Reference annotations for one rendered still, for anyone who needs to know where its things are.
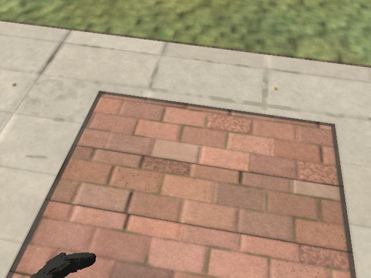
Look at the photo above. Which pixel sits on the robot left hand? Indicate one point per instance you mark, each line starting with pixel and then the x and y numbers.
pixel 61 265

